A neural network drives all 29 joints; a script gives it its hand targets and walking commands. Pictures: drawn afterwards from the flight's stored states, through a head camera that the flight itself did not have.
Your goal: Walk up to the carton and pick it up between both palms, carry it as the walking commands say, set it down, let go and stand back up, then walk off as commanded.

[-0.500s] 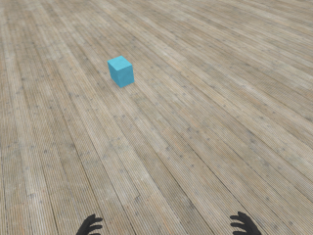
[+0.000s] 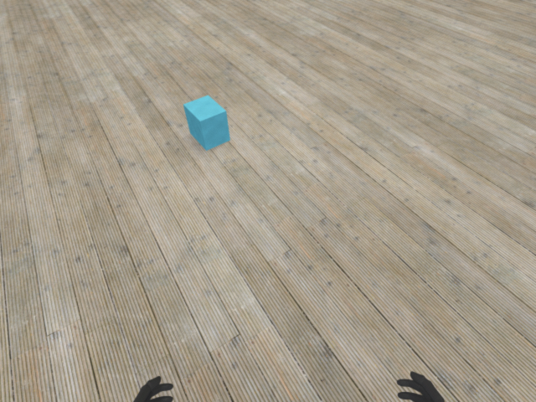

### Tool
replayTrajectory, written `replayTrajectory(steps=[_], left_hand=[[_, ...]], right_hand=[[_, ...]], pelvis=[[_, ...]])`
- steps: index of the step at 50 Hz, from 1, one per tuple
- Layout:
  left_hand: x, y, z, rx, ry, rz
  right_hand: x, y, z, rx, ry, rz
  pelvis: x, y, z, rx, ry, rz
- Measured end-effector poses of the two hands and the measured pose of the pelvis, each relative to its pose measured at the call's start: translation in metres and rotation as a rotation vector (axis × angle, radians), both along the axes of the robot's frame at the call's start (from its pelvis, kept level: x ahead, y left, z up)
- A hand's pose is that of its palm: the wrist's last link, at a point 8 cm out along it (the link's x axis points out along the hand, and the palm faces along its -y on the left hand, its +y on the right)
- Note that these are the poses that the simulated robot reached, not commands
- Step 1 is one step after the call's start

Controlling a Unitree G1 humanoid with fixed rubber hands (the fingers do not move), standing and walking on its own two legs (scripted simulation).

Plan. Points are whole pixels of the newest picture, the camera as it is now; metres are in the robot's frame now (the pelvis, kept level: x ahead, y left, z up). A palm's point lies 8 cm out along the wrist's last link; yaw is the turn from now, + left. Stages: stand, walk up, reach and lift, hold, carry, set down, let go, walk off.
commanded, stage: stand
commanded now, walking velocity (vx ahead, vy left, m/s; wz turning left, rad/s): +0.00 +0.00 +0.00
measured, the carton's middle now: (207, 122) +1.69 +0.38 -0.66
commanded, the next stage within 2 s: walk up in 0.74 s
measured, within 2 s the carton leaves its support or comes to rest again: neither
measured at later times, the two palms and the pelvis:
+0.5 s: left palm out of the picture +0.09 +0.23 -0.11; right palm out of the picture +0.09 -0.23 -0.11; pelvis +0.00 +0.00 +0.00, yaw +0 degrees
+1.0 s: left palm out of the picture +0.05 +0.24 -0.12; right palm out of the picture +0.05 -0.24 -0.12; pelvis +0.01 +0.00 +0.01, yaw +2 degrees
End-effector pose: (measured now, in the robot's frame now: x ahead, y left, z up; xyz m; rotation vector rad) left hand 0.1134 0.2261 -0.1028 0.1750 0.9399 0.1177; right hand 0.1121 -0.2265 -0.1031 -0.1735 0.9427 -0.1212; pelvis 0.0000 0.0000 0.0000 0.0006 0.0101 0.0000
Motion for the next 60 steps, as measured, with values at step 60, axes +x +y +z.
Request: replayTrajectory(steps=[60], left_hand=[[-0.111,0.097,-0.017,0.078,0.282,0.207]], right_hand=[[0.045,0.02,0.011,-0.092,0.096,0.167]], pelvis=[[0.046,0.051,0.005,-0.007,-0.026,0.145]])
